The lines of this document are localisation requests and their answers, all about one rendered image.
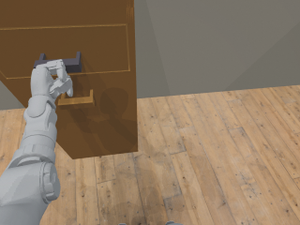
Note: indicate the left robot hand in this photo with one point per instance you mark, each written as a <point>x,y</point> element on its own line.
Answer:
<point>43,84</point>

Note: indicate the cabinet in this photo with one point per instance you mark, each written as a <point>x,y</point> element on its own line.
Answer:
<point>111,126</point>

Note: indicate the drawer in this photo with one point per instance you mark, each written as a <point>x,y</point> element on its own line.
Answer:
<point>103,47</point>

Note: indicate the robot left upper arm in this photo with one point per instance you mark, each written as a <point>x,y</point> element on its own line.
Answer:
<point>26,191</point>

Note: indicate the handle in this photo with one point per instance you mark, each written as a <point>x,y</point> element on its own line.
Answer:
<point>72,65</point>
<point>75,103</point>

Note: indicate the robot left forearm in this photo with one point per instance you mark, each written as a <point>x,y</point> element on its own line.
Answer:
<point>40,134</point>

